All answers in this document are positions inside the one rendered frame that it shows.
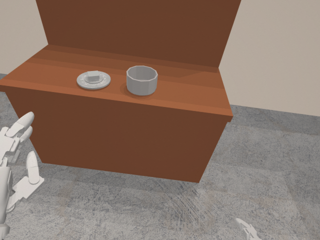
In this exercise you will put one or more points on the right robot hand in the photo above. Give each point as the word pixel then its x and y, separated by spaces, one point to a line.
pixel 247 229

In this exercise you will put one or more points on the table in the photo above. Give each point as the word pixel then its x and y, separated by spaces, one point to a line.
pixel 169 134

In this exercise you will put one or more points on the knob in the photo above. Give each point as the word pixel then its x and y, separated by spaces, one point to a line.
pixel 93 75

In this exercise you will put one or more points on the left robot forearm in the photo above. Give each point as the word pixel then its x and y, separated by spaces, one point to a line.
pixel 4 230

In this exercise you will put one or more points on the pot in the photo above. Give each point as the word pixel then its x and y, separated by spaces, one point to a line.
pixel 141 80

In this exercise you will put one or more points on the left robot hand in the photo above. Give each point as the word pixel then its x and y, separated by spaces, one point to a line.
pixel 11 140

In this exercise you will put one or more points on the lid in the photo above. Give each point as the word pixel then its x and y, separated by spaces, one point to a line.
pixel 93 84

